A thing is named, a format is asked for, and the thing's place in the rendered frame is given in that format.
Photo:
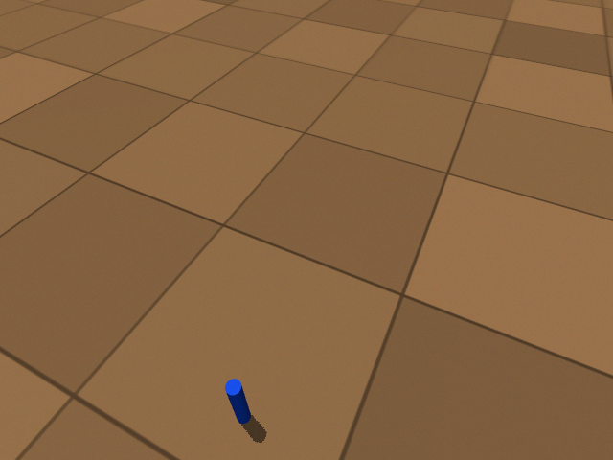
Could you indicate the can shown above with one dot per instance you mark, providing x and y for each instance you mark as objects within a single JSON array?
[{"x": 238, "y": 401}]

